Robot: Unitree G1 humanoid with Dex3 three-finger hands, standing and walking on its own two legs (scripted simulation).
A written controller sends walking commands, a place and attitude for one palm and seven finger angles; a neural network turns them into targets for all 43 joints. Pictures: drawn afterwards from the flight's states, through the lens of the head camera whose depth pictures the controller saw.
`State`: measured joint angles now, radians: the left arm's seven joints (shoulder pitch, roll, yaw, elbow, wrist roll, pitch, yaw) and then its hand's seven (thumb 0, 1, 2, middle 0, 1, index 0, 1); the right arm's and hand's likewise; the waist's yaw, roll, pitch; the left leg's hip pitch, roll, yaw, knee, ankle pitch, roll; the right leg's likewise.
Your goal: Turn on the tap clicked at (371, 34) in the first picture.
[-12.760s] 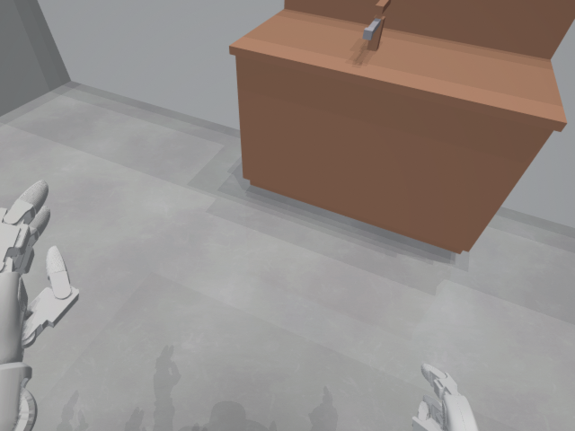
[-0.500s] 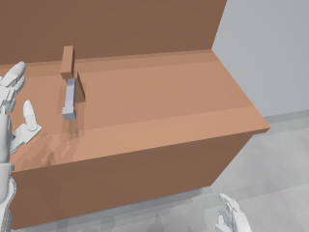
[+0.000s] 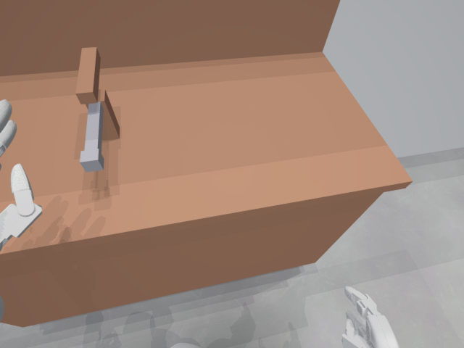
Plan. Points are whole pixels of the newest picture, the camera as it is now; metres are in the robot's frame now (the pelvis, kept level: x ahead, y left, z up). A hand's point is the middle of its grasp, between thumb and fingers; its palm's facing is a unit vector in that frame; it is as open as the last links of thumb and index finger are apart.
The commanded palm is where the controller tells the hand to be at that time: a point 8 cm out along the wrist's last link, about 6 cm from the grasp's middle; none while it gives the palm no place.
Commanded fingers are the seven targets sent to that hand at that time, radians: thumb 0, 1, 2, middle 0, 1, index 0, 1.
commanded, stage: come to a stop and stand still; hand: left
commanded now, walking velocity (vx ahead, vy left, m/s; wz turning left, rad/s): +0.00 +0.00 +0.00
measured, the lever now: (92, 160) +0.36 +0.29 +0.08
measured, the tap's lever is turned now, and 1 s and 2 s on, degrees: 0 0 0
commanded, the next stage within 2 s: look again from close up in 0.68 s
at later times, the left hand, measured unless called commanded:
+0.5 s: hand (17, 262) +0.17 +0.25 +0.17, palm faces +0.40 -0.86 -0.30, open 7.4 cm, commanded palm +0.11 +0.28 +0.18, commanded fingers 0.00 0.90 0.90 -0.20 -0.30 -0.20 -0.30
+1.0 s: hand (22, 264) +0.17 +0.25 +0.16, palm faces +0.40 -0.86 -0.31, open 7.4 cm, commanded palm +0.11 +0.28 +0.18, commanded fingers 0.00 0.90 0.90 -0.20 -0.30 -0.20 -0.30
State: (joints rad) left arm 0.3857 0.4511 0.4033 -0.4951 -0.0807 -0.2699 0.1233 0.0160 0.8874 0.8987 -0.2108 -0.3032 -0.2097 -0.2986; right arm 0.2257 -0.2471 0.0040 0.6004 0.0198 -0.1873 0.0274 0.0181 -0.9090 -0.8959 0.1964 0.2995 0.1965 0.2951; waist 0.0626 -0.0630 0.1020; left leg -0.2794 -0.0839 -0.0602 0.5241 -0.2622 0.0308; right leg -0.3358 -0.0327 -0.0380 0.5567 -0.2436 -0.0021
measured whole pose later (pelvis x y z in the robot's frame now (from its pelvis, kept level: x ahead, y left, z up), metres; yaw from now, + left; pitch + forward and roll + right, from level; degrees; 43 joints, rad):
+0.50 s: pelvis -0.05 +0.00 +0.00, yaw +0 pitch -2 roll +0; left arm 0.37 0.40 0.34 -0.38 -0.11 -0.25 0.12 0.01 0.89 0.90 -0.21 -0.30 -0.21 -0.30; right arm 0.26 -0.22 0.02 0.65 0.03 -0.20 0.01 0.02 -0.91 -0.90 0.20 0.30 0.20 0.30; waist 0.03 -0.04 0.05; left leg -0.29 -0.06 -0.06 0.50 -0.18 0.02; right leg -0.31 -0.01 -0.05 0.46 -0.13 -0.01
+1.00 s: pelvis -0.05 +0.00 +0.00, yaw -1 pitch -3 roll +0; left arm 0.40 0.36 0.33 -0.42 -0.08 -0.20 0.13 0.01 0.89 0.90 -0.21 -0.30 -0.21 -0.30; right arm 0.22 -0.21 0.02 0.62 0.02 -0.20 0.00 0.02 -0.91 -0.90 0.20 0.30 0.20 0.30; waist 0.04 -0.03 0.07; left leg -0.27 -0.05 -0.03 0.49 -0.18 0.03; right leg -0.29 -0.01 -0.05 0.44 -0.13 0.00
